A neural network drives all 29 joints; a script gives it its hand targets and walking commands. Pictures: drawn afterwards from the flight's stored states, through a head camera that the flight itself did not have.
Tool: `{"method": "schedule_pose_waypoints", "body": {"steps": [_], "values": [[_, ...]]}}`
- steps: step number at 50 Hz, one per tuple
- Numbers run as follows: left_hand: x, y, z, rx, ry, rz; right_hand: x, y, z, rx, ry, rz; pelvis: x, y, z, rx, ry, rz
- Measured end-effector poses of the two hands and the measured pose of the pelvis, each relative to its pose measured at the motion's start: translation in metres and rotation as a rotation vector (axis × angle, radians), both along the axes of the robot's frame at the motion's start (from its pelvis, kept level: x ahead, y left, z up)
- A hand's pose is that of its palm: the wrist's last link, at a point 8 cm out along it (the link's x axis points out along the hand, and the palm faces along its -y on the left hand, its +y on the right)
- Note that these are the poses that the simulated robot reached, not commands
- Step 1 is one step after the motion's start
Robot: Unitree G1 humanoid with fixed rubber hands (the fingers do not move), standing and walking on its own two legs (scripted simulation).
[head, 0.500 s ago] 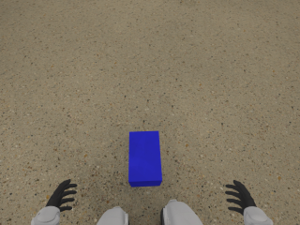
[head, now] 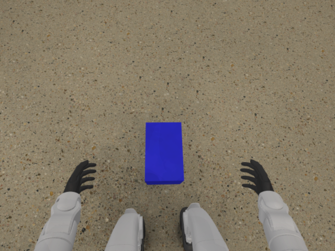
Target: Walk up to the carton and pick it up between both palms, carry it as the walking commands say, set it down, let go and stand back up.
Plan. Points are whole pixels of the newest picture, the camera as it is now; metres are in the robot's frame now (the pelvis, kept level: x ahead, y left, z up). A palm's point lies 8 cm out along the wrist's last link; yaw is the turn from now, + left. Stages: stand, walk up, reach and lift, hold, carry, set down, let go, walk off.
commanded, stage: reach and lift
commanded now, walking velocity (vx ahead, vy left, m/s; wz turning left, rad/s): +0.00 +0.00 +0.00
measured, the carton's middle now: (163, 154) +0.44 -0.01 -0.61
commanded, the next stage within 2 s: none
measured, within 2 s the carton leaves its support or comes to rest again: neither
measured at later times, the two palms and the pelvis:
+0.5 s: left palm (97, 148) +0.37 +0.20 -0.17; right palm (226, 144) +0.38 -0.19 -0.17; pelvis -0.03 -0.01 -0.04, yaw +1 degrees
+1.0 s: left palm (110, 143) +0.40 +0.17 -0.22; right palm (218, 140) +0.40 -0.19 -0.23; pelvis -0.04 -0.01 -0.07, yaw +2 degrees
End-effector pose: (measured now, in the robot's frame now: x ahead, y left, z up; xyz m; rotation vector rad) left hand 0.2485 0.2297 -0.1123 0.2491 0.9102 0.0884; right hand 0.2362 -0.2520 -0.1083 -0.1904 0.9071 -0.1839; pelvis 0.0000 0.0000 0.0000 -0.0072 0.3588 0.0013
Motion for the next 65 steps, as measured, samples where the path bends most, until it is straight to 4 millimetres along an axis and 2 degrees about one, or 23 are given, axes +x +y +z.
{"method": "schedule_pose_waypoints", "body": {"steps": [3, 9, 14, 23, 32, 35, 41, 47, 57, 65], "values": [[0.013, -0.007, -0.002, 0.001, -0.028, -0.001, 0.015, 0.004, -0.006, 0.017, -0.024, 0.014, -0.009, -0.002, -0.006, 0.006, 0.016, 0.003], [0.053, -0.018, -0.002, -0.003, -0.108, 0.008, 0.057, 0.013, -0.014, 0.047, -0.089, 0.039, -0.023, -0.009, -0.018, 0.016, 0.058, 0.004], [0.076, -0.027, -0.017, -0.017, -0.117, 0.023, 0.084, 0.023, -0.029, 0.073, -0.111, 0.051, -0.029, -0.014, -0.027, 0.023, 0.118, 0.004], [0.111, -0.03, -0.05, -0.056, -0.139, 0.067, 0.126, 0.052, -0.062, 0.111, -0.123, 0.041, -0.028, -0.016, -0.037, 0.025, 0.248, 0.005], [0.163, -0.047, -0.056, -0.105, -0.239, 0.062, 0.178, 0.065, -0.064, 0.138, -0.216, 0.023, -0.021, -0.013, -0.043, 0.021, 0.345, 0.01], [0.171, -0.054, -0.057, -0.124, -0.259, 0.064, 0.183, 0.068, -0.067, 0.156, -0.225, 0.015, -0.018, -0.012, -0.044, 0.021, 0.368, 0.011], [0.166, -0.061, -0.065, -0.155, -0.257, 0.099, 0.18, 0.069, -0.074, 0.175, -0.228, -0.004, -0.02, -0.013, -0.046, 0.02, 0.389, 0.015], [0.153, -0.061, -0.091, -0.15, -0.234, 0.118, 0.168, 0.065, -0.101, 0.183, -0.198, -0.03, -0.031, -0.014, -0.059, 0.02, 0.44, 0.015], [0.157, -0.057, -0.152, -0.126, -0.238, 0.126, 0.178, 0.063, -0.157, 0.163, -0.222, -0.008, -0.061, -0.015, -0.112, 0.019, 0.505, 0.015], [0.165, -0.065, -0.202, -0.129, -0.234, 0.124, 0.185, 0.064, -0.209, 0.141, -0.204, 0.007, -0.07, -0.014, -0.16, 0.02, 0.523, 0.014]]}}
